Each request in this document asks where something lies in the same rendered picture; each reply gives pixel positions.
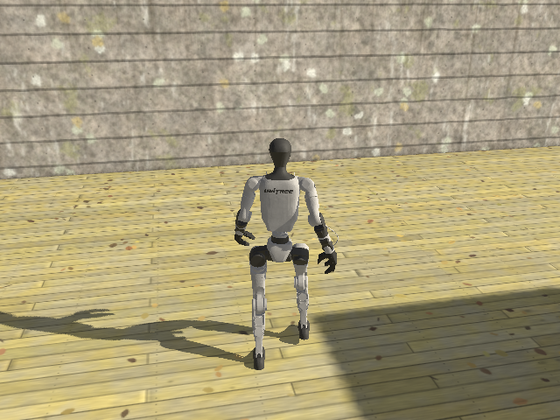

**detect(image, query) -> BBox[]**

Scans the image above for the left robot hand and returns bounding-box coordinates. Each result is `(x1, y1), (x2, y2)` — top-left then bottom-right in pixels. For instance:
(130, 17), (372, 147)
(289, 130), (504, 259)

(234, 231), (255, 246)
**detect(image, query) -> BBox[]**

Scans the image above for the left robot forearm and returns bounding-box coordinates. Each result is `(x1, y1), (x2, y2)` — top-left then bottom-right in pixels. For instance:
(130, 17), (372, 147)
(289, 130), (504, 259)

(234, 209), (248, 235)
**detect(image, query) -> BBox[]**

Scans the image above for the robot right foot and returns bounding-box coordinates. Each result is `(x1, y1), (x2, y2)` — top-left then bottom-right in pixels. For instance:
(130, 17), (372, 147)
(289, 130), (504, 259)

(297, 320), (310, 340)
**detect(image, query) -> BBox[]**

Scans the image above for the robot right upper arm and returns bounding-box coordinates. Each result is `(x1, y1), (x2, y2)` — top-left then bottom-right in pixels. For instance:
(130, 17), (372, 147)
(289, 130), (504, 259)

(298, 177), (322, 227)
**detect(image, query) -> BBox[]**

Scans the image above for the right robot hand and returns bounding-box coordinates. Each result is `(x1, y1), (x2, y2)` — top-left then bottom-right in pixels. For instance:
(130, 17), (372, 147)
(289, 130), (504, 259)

(318, 250), (337, 274)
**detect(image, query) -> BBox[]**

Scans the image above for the right robot forearm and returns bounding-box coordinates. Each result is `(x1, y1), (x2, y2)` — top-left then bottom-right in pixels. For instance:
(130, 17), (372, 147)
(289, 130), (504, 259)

(314, 213), (334, 254)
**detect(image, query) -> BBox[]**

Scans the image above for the robot left foot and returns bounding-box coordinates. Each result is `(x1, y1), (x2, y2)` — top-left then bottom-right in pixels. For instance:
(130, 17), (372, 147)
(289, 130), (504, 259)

(253, 347), (265, 370)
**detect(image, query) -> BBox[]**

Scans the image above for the robot left upper arm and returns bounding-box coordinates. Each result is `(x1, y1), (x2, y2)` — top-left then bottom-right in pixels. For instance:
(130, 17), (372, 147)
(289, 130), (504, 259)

(238, 176), (262, 222)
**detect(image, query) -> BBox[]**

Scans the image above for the robot foot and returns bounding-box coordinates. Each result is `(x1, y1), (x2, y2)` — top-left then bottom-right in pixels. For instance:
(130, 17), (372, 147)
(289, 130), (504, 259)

(297, 320), (310, 340)
(253, 347), (265, 370)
